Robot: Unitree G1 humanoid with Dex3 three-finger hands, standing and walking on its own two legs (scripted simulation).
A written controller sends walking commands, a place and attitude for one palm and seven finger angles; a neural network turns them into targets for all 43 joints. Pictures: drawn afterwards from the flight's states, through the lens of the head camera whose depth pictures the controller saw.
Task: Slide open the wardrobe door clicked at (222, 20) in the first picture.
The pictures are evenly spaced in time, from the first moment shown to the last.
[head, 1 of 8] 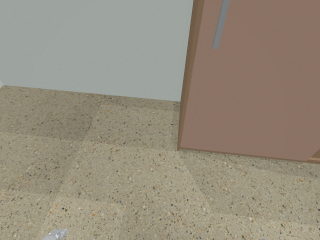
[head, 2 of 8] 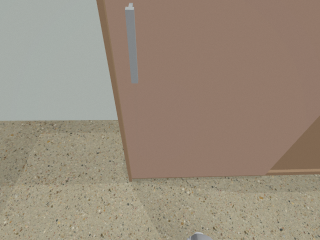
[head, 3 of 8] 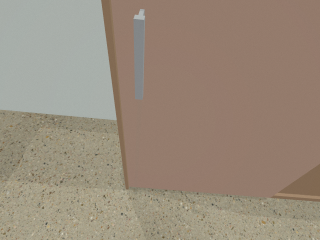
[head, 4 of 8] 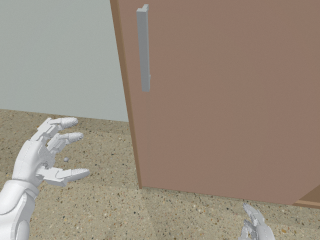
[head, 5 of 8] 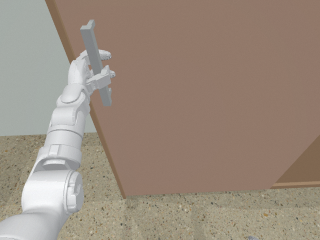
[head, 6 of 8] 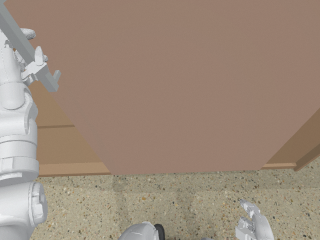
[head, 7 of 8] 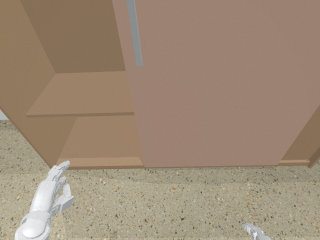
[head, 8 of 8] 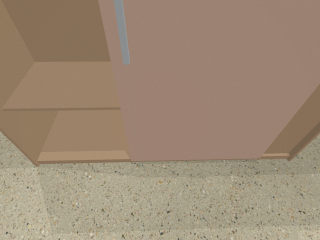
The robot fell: no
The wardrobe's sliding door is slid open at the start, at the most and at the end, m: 0.00 0.65 0.65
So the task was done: yes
